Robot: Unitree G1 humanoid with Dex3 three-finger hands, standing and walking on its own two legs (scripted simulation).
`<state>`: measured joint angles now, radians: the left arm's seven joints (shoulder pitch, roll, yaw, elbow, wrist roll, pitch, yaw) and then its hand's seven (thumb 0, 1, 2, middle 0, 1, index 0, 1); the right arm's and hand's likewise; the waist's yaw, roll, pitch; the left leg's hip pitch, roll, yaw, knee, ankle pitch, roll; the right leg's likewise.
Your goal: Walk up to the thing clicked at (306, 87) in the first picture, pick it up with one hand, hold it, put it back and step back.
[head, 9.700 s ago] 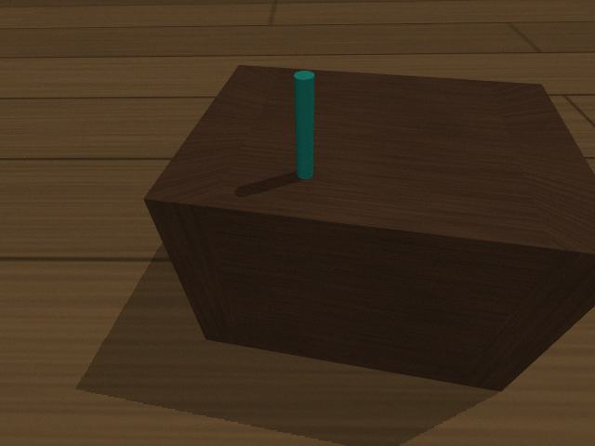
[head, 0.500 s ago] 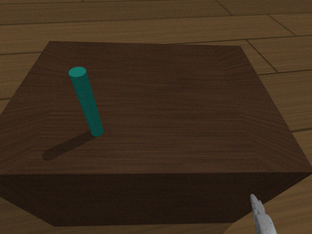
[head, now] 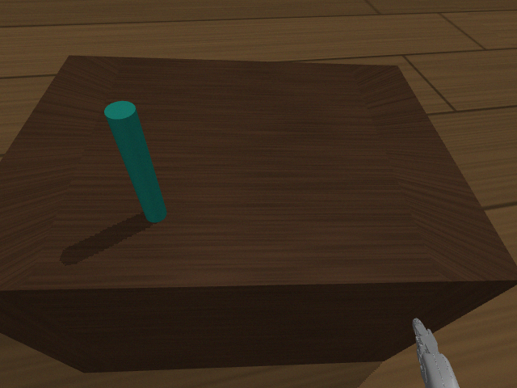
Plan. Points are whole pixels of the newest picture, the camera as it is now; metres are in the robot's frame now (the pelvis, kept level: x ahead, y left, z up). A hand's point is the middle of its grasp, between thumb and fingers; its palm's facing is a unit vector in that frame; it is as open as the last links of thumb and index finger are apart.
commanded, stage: go down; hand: left
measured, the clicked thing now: (141, 171) +0.47 +0.19 +0.07
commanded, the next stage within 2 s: approach in 0.56 s
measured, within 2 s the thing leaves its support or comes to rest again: neither
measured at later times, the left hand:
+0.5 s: hand out of the picture +0.37 +0.38 +0.14, palm faces +0.17 -0.99 +0.00, open 17.4 cm
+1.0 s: hand (32, 213) +0.39 +0.33 +0.08, palm faces +0.09 -1.00 +0.04, open 17.4 cm
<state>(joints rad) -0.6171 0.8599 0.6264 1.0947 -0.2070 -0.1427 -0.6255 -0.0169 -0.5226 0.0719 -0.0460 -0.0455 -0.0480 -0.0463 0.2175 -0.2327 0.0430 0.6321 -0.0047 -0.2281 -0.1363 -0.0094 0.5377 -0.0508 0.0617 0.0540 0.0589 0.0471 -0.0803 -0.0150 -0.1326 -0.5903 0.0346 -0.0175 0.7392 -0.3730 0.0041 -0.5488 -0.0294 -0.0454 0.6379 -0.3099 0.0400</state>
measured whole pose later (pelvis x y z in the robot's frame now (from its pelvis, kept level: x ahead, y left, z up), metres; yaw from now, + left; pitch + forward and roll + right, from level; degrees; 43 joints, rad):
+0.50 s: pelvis +0.00 +0.00 +0.00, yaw +0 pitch +12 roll -2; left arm -0.58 0.84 0.63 1.05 -0.21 -0.12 -0.63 -0.02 -0.51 0.06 -0.05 -0.04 -0.05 -0.04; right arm 0.24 -0.24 0.03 0.59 0.00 -0.23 -0.13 -0.01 0.53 -0.05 0.06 0.05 0.06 0.05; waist -0.07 -0.01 -0.14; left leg -0.58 0.03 -0.02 0.76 -0.39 0.01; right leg -0.54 -0.03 -0.05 0.66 -0.33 0.04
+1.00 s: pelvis -0.02 +0.00 -0.02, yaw +0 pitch +15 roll -3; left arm -0.63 0.72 0.53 1.07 -0.23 -0.22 -0.56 -0.01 -0.52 0.05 -0.04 -0.05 -0.04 -0.05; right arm 0.26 -0.24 0.05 0.47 -0.01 -0.22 -0.10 -0.01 0.56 -0.04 0.06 0.05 0.06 0.05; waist -0.09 -0.03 -0.12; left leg -0.73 0.03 -0.02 0.88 -0.41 0.00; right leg -0.69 -0.03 -0.05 0.79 -0.36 0.04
